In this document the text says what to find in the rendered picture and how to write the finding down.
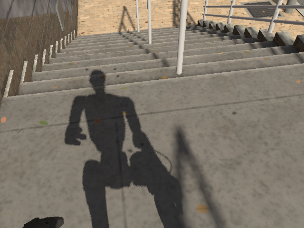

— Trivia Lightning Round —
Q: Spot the left robot hand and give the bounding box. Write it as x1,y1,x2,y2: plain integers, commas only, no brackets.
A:
23,217,64,228

